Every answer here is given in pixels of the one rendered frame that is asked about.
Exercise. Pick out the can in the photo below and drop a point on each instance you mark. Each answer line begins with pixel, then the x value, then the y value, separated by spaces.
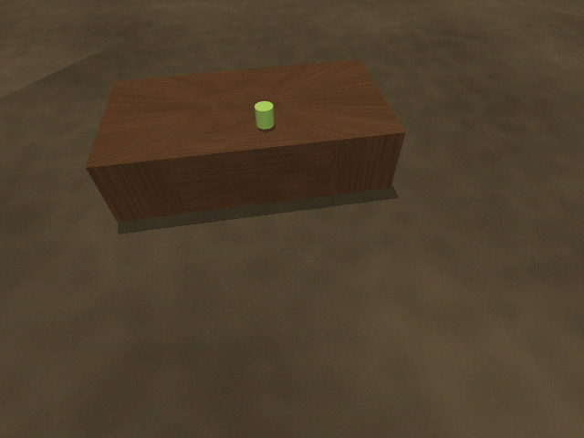
pixel 264 115

